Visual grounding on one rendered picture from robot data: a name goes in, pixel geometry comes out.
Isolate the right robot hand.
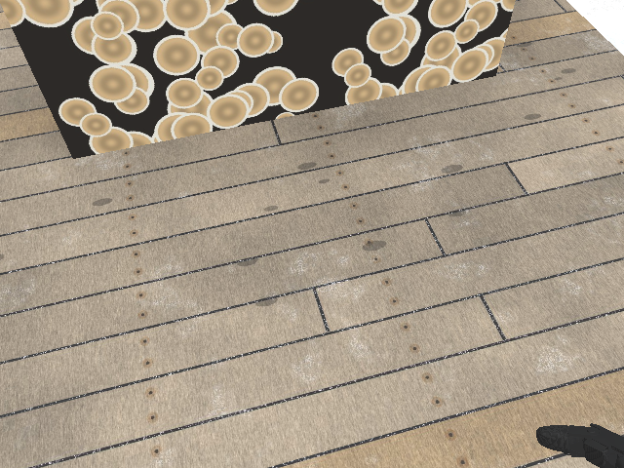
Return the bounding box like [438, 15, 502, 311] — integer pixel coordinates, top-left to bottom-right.
[536, 423, 624, 468]

